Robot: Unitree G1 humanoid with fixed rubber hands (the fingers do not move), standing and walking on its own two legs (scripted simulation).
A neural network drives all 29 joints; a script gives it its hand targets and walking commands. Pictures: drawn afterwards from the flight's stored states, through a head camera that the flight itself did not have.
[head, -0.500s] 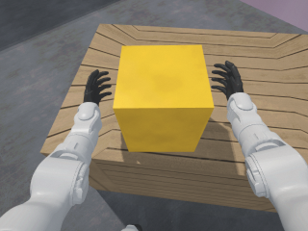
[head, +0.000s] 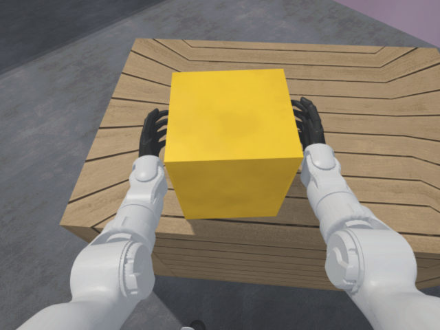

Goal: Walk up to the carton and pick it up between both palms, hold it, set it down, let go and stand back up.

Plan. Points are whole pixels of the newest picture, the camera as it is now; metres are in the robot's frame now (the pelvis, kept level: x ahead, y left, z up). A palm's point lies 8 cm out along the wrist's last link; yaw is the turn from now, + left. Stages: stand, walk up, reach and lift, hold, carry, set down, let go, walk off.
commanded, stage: reach and lift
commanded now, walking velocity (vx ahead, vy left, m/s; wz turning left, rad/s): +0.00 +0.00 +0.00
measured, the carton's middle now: (229, 151) +0.46 +0.05 +0.00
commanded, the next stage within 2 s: none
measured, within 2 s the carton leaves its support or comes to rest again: leaves its support in 1.90 s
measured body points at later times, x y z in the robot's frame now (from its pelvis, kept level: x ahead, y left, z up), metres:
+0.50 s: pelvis +0.01 +0.00 +0.01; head +0.10 +0.01 +0.45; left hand +0.42 +0.20 +0.05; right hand +0.47 -0.10 +0.06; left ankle +0.02 +0.12 -0.73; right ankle +0.00 -0.12 -0.73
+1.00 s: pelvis +0.03 -0.01 +0.01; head +0.11 +0.00 +0.46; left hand +0.42 +0.20 +0.05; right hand +0.47 -0.10 +0.06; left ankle +0.02 +0.12 -0.73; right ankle +0.00 -0.12 -0.73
